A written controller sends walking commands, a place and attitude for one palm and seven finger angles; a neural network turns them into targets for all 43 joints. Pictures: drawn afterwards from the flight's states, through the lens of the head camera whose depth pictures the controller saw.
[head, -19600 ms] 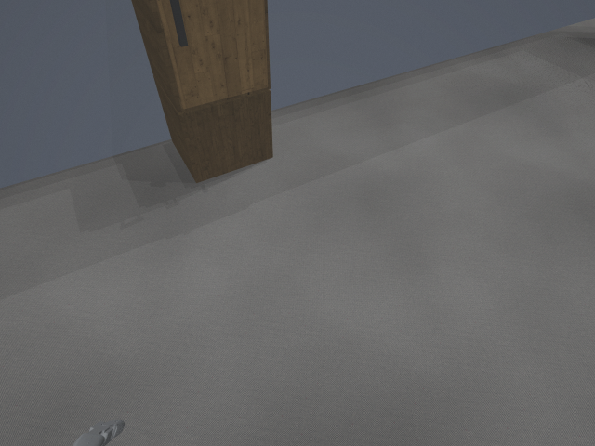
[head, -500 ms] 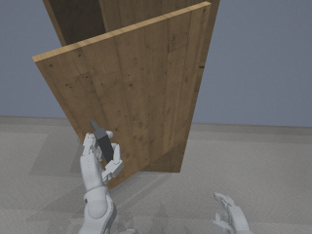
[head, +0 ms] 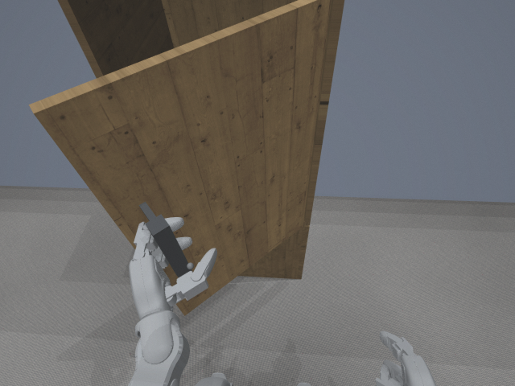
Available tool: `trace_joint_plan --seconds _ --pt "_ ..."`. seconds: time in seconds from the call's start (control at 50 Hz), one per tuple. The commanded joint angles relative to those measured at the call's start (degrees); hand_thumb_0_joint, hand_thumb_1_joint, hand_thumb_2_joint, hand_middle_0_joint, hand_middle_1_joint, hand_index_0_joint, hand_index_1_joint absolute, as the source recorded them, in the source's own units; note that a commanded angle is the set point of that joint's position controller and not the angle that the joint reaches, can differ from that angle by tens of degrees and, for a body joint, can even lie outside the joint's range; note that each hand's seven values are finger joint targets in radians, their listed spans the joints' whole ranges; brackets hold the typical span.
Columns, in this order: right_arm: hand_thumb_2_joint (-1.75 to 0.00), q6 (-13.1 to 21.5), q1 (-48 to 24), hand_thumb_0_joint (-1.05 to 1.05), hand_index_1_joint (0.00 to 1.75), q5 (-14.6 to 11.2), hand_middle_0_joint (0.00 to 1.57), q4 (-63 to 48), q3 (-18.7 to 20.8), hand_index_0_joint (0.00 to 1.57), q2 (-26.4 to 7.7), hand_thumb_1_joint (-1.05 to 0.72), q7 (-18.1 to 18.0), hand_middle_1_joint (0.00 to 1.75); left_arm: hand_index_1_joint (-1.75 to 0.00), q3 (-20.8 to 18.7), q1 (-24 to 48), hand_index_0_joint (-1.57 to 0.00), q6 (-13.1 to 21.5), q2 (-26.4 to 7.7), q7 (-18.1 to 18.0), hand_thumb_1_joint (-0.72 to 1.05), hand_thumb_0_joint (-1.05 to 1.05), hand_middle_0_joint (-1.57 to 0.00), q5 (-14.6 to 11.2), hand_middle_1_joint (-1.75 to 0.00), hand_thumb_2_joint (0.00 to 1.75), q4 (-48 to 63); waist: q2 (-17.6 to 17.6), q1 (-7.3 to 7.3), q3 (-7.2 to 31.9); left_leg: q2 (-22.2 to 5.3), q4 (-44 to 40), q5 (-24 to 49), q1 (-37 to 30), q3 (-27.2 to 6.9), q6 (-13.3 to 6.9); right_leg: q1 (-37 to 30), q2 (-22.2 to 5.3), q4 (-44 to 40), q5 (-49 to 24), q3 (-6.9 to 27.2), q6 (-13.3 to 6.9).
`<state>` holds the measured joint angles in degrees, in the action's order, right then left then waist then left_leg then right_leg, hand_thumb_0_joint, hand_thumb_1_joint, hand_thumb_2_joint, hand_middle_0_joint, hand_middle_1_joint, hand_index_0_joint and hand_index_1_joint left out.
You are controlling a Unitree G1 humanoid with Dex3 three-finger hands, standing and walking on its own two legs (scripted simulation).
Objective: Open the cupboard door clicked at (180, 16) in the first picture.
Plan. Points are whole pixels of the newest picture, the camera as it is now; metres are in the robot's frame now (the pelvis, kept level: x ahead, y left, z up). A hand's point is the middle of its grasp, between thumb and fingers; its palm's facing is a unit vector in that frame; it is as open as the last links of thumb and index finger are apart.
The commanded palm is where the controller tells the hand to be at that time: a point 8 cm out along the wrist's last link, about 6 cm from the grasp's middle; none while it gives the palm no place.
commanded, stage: open thumb and fingers to let go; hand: left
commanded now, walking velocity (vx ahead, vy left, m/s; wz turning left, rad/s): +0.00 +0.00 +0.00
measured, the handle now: (166, 243) +0.32 +0.16 +0.05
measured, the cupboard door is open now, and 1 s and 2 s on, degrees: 43 46 43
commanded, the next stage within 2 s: slide the hand sideways off the handle in 0.48 s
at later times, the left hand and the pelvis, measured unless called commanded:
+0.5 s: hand (188, 272) +0.28 +0.11 +0.05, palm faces +0.30 -0.95 +0.00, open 14.9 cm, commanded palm +0.24 +0.16 +0.05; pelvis +0.00 +0.04 +0.00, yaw -1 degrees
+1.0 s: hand (180, 299) +0.24 +0.12 +0.05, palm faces -0.15 -0.99 +0.04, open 16.1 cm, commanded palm +0.22 +0.19 +0.05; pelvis -0.02 +0.07 -0.01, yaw -2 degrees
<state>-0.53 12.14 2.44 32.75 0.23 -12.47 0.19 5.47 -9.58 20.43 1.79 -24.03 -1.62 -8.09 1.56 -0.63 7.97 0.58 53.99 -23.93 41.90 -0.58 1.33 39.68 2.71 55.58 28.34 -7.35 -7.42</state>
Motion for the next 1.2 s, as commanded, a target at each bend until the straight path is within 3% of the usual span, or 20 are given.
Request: trace_joint_plan --seconds 0.0,0.04,0.08,0.12,0.18,0.26,0.3,0.44,0.54,0.56,0.58,0.6,0.62,0.66,0.68,0.72,0.78,0.88,1.0,1.18 --pt "-0.9 3.2 -4.2 0.0 0.3 0.2 0.2 -9.1 1.5 0.2 -4.2 -0.9 -0.2 0.3 -1.22 0.9 8.0 -0.31 4.4 -0.7 -0.5 -0.36 0.0 -0.31 1.8 -1.22 0.36 11.8 -8.1 -0.62 11.0 1.1 -0.6 5.7 0.6 -1.8 -2.3 -13.8 -8.3 -14.3 -23.6 18.5 9.6" --pt "-0.9 3.4 -4.0 0.0 0.3 0.3 0.2 -9.1 1.5 0.2 -4.1 -0.9 -0.1 0.3 -1.2 1.6 9.5 -0.3 4.8 -0.1 -1.1 -0.5 0.0 -0.3 2.4 -1.2 0.3 12.0 -8.0 -0.75 11.3 1.1 -0.5 5.6 0.2 -1.8 -2.4 -13.1 -8.2 -14.0 -22.4 17.9 9.4" --pt "-0.9 3.4 -3.9 0.0 0.3 0.3 0.2 -9.1 1.6 0.2 -4.2 -0.9 -0.1 0.3 -1.2 0.3 8.6 -0.3 5.0 -1.4 -1.6 -0.5 0.0 -0.3 2.7 -1.2 0.3 11.9 -7.6 -0.41 11.9 1.1 -0.4 6.2 0.1 -2.0 -2.4 -13.3 -7.9 -13.7 -23.0 17.9 9.2" --pt "-0.9 3.4 -4.0 0.0 0.3 0.3 0.2 -9.5 1.5 0.2 -4.0 -0.9 0.1 0.3 -1.1 2.9 9.0 -0.28 4.8 0.9 -1.7 -0.5 0.0 -0.28 3.2 -1.1 0.3 12.3 -7.2 -0.89 11.9 1.1 -0.6 6.5 -0.8 -1.6 -2.5 -12.3 -7.7 -13.2 -23.2 16.8 9.0" --pt "-0.9 3.4 -3.5 0.0 0.3 0.3 0.2 -10.1 1.6 0.2 -4.0 -0.9 0.3 0.3 -0.95 3.0 6.4 -0.26 4.3 1.1 -2.3 -0.5 0.0 -0.26 3.7 -0.95 0.3 13.5 -6.3 -0.14 13.8 1.0 -0.9 8.2 -2.5 -1.7 -2.6 -12.4 -6.7 -11.8 -25.3 14.8 8.3" --pt "-0.9 3.1 -4.0 0.0 0.3 0.5 0.2 -10.2 1.3 0.2 -3.9 -0.9 0.0 0.3 -0.75 3.4 8.8 -0.22 3.8 1.0 -3.5 -0.5 0.0 -0.22 4.6 -0.75 0.3 13.2 -6.8 -0.67 12.3 1.0 -1.0 6.9 -2.5 -1.7 -2.6 -10.2 -6.3 -12.1 -21.2 14.2 8.1" --pt "-0.9 3.0 -4.1 0.0 0.3 0.5 0.2 -10.5 1.2 0.2 -3.8 -0.9 0.0 0.3 -0.65 3.4 7.2 -0.21 3.5 1.2 -4.0 -0.5 0.0 -0.21 5.0 -0.65 0.3 13.3 -5.4 0.09 12.2 0.9 -1.5 7.6 -3.4 -1.7 -2.6 -9.4 -5.6 -11.2 -20.5 12.7 7.3" --pt "-0.9 3.4 -4.6 0.0 0.3 0.8 0.2 -11.3 0.8 0.2 -3.7 -0.9 0.2 0.3 -0.3 7.3 9.8 -0.15 2.7 4.9 -6.1 -0.5 0.0 -0.15 6.4 -0.3 0.3 14.2 -3.7 -0.37 12.6 0.7 -2.1 7.6 -6.3 -1.9 -2.9 -5.0 -3.3 -9.3 -15.1 8.3 6.0" --pt "-0.9 3.5 -5.1 0.0 0.3 0.7 0.2 -11.2 0.6 0.2 -3.7 -0.9 0.1 0.3 -0.3 7.9 11.4 -0.15 1.7 5.9 -7.2 -0.5 0.0 -0.15 6.5 -0.3 0.3 13.7 -3.3 -0.38 12.2 0.5 -2.5 7.1 -6.7 -2.4 -2.7 -3.5 -2.6 -8.8 -12.4 7.0 5.5" --pt "-0.9 3.5 -5.0 0.0 0.3 0.7 0.2 -11.0 0.5 0.2 -3.7 -0.9 0.1 0.3 -0.3 8.2 12.2 -0.15 1.5 6.1 -7.5 -0.5 0.0 -0.15 6.6 -0.3 0.3 13.6 -3.9 -0.59 12.1 0.4 -2.7 6.7 -6.7 -2.6 -2.7 -3.2 -2.5 -8.6 -11.5 6.5 5.4" --pt "-0.9 3.7 -2.3 0.0 0.3 0.4 0.2 -9.7 0.3 0.2 -6.1 -0.9 0.4 0.3 -0.3 17.8 12.9 -0.15 3.4 -0.4 3.3 -0.5 0.0 -0.15 12.0 -0.3 0.3 12.6 -6.0 -5.57 8.7 0.3 -1.1 7.4 -6.3 -2.6 -3.6 -0.3 -3.1 -7.5 -15.7 8.2 6.0" --pt "-0.9 3.6 -1.6 0.0 0.3 0.0 0.2 -10.7 1.1 0.2 -5.7 -0.9 0.1 0.3 -0.3 13.0 15.1 -0.15 5.4 -4.5 9.3 -0.5 0.0 -0.15 10.2 -0.3 0.3 16.9 -3.1 -3.18 13.7 0.3 -0.7 8.7 -7.0 -2.5 -3.7 -2.7 -3.3 -6.7 -17.6 8.6 5.5" --pt "-0.9 3.4 -1.7 0.0 0.3 -0.3 0.2 -11.0 1.0 0.2 -5.8 -0.9 -0.2 0.3 -0.3 12.4 14.7 -0.15 6.2 -6.3 13.0 -0.5 0.0 -0.15 9.6 -0.3 0.3 17.1 -2.1 -2.41 15.2 0.4 -1.0 9.6 -7.8 -2.6 -3.7 -4.0 -3.3 -6.3 -18.8 9.0 5.1" --pt "-0.9 4.0 -1.8 0.0 0.3 -1.1 0.2 -12.0 0.7 0.2 -5.6 -0.9 -0.6 0.3 -0.3 14.5 14.5 -0.15 6.9 -5.0 19.2 -0.5 0.0 -0.15 7.2 -0.3 0.3 17.6 -1.6 -3.05 13.6 0.4 -1.5 8.3 -8.6 -2.9 -3.7 -2.8 -3.1 -6.7 -16.4 8.4 5.0" --pt "-0.9 4.6 -2.0 0.0 0.3 -1.7 0.2 -12.8 0.7 0.2 -6.0 -0.9 -0.7 0.3 -0.3 16.3 14.8 -0.15 6.7 -3.5 23.0 -0.5 0.0 -0.15 4.8 -0.3 0.3 18.8 0.0 -3.3 13.9 0.4 -1.8 8.3 -10.0 -3.4 -3.7 -2.3 -2.9 -6.8 -15.4 8.3 4.8" --pt "-0.9 5.4 -2.9 0.0 0.3 -2.9 0.2 -14.0 0.2 0.2 -6.0 -0.9 -1.3 0.3 -0.3 13.7 13.4 -0.15 5.1 -3.0 26.8 -0.5 0.0 -0.15 -1.5 -0.3 0.3 18.4 -2.2 -2.92 11.5 0.4 -3.0 4.2 -9.4 -3.6 -3.6 -2.4 -2.3 -8.8 -10.4 7.6 5.1" --pt "-0.9 6.2 -4.4 0.0 0.3 -3.7 0.2 -15.4 -0.2 0.2 -6.4 -0.9 -1.7 0.3 -0.3 9.9 9.4 -0.15 2.3 -2.4 25.8 -0.5 0.0 -0.15 -6.3 -0.3 0.3 18.0 -4.0 -1.22 9.3 0.4 -5.4 -0.2 -8.5 -4.4 -3.2 -2.0 -1.8 -9.9 -4.0 6.0 5.1" --pt "-0.9 5.8 -3.2 0.0 0.3 -2.7 0.2 -16.3 0.2 0.2 -6.5 -0.9 -0.5 0.3 -0.3 4.6 3.0 -0.15 1.8 -6.2 18.9 -0.5 0.0 -0.15 -2.1 -0.3 0.3 18.5 -4.4 0.8 9.1 0.0 -5.5 0.4 -6.4 -4.6 -2.8 -0.9 -1.7 -6.6 -4.3 4.9 4.7" --pt "-0.9 4.2 -3.0 0.0 0.3 -2.3 0.2 -18.5 0.2 0.2 -6.2 -0.9 0.8 0.3 -0.3 4.8 -2.4 -0.15 2.1 -7.4 16.8 -0.5 0.0 -0.15 1.4 -0.3 0.3 22.3 -0.1 1.25 8.8 -0.4 -5.1 0.6 -6.3 -4.5 -2.2 0.6 -1.5 -5.0 -4.8 5.3 4.3" --pt "-0.9 3.7 -2.1 0.0 0.3 -2.7 0.2 -19.5 0.1 0.2 -6.4 -0.9 -0.2 0.3 -0.3 2.3 -7.5 -0.15 1.3 -8.7 19.5 -0.5 0.0 -0.15 -2.2 -0.3 0.3 27.7 -0.7 0.66 9.3 -0.5 -4.3 3.4 -6.5 -4.4 -2.3 -1.0 -0.8 -5.2 -7.7 5.0 4.6"
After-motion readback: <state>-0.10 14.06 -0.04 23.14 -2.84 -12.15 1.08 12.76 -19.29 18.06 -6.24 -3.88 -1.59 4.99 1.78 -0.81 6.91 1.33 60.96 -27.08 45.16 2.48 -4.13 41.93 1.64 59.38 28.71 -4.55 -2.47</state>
